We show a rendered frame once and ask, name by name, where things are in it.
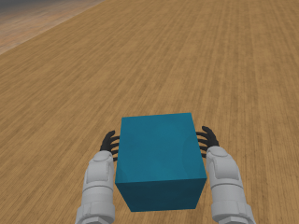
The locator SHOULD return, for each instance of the left robot forearm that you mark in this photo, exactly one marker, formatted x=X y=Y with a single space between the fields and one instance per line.
x=97 y=193

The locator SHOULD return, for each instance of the right robot forearm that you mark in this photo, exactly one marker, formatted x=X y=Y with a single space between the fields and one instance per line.
x=228 y=196

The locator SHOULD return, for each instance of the carton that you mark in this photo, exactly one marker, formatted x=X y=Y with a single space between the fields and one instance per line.
x=159 y=165

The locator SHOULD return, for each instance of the right robot hand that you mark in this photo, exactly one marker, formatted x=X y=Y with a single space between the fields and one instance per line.
x=210 y=142

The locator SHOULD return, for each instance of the left robot hand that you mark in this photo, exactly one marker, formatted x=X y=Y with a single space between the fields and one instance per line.
x=107 y=146

